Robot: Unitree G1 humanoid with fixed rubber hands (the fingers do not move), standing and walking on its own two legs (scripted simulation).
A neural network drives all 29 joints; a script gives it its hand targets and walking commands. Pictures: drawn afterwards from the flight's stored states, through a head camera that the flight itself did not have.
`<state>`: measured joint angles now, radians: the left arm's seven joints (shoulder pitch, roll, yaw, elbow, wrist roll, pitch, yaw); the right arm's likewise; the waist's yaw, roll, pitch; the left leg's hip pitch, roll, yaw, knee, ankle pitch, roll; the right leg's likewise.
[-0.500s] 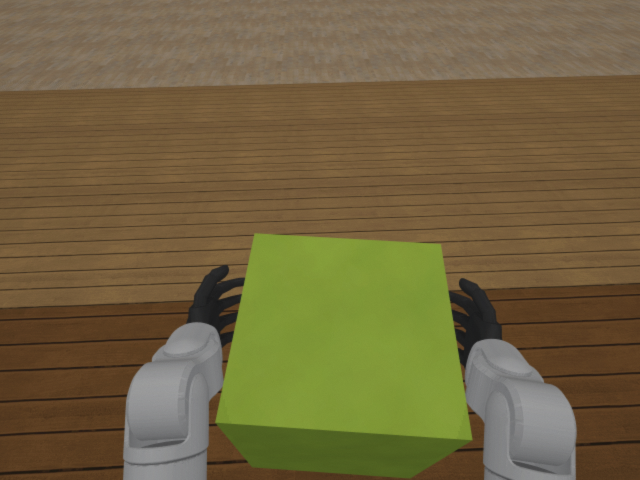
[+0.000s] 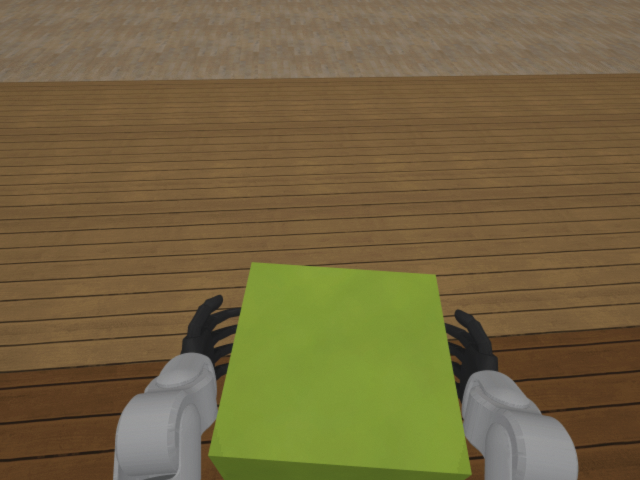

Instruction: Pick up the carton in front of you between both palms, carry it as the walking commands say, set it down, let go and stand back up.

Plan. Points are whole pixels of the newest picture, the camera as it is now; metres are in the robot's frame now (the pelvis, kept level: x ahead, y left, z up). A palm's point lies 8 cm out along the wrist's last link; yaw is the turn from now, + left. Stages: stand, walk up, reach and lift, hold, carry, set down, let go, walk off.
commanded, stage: carry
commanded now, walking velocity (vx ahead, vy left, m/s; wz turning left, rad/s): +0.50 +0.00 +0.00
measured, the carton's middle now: (333, 397) +0.23 +0.00 +0.01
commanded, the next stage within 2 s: none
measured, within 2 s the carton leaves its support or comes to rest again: neither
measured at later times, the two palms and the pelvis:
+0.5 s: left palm (253, 184) +0.55 +0.12 +0.09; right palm (429, 183) +0.58 -0.18 +0.07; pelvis +0.33 -0.05 +0.00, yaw +5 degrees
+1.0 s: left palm (260, 85) +0.97 +0.16 +0.06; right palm (383, 89) +0.96 -0.14 +0.07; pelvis +0.67 +0.01 -0.02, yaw +1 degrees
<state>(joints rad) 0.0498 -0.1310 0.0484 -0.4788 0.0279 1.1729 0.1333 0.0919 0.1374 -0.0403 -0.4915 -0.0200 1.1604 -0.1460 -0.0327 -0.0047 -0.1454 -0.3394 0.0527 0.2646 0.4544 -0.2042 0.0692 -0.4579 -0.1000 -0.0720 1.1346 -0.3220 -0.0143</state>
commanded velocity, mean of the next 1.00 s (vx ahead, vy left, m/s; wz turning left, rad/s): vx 0.50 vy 0.00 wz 0.00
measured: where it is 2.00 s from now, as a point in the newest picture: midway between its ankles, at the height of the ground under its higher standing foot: (325, 242)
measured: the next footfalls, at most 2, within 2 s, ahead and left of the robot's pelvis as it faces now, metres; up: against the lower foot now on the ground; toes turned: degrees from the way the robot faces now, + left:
right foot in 0.34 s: +0.42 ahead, -0.12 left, +0.00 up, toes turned -10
left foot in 0.88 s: +0.78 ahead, +0.07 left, -0.01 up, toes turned +12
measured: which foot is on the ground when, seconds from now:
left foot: down 0.00-0.36, up 0.38-0.86, down 0.88-1.00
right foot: up 0.00-0.32, down 0.34-0.90, up 0.92-1.00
